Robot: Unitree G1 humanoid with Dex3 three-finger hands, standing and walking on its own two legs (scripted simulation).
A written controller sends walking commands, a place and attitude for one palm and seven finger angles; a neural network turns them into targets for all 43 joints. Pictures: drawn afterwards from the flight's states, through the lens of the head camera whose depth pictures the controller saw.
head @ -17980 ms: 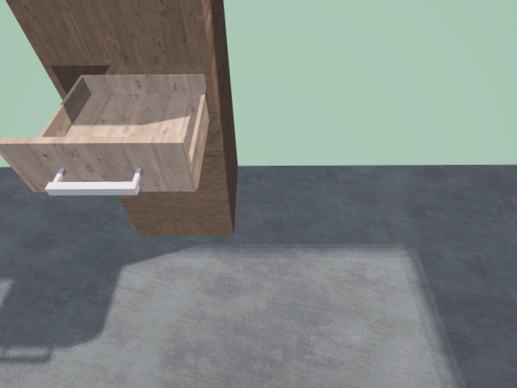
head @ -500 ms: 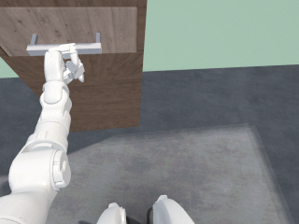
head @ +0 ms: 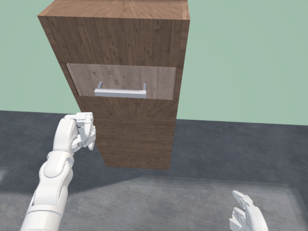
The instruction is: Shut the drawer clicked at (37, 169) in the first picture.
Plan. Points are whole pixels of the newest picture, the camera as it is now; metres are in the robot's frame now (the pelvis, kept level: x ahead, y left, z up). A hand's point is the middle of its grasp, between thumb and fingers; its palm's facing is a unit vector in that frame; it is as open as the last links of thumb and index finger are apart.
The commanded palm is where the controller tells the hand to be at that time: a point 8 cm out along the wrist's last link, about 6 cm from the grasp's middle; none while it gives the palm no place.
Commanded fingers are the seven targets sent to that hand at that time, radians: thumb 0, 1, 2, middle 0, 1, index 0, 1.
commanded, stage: draw the hand back to the body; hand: left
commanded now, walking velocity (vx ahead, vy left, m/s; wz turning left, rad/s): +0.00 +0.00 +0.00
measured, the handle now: (121, 89) +0.58 +0.15 +0.01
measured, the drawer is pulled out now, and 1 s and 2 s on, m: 0.00 0.00 0.00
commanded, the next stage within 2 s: step back with the hand held close in 0.80 s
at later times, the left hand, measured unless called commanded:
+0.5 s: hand (21, 172) +0.19 +0.24 +0.17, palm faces +0.33 -0.89 -0.33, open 3.3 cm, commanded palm +0.14 +0.29 +0.18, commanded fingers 0.00 0.90 0.90 -1.40 -1.60 -1.40 -1.60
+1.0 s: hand out of the picture +0.17 +0.26 +0.19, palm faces +0.40 -0.82 -0.40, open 3.3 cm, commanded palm +0.12 +0.29 +0.20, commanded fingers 0.00 0.90 0.90 -1.40 -1.60 -1.40 -1.60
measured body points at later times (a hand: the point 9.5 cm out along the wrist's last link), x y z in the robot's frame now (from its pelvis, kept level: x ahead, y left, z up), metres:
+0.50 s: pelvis -0.02 +0.02 +0.03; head -0.04 +0.00 +0.47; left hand +0.17 +0.29 +0.19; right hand +0.17 -0.20 -0.06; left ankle -0.04 +0.08 -0.72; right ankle -0.02 -0.09 -0.72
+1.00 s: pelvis -0.01 +0.01 +0.03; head -0.03 +0.00 +0.48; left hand +0.14 +0.30 +0.21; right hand +0.17 -0.20 -0.05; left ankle -0.04 +0.08 -0.72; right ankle -0.02 -0.09 -0.72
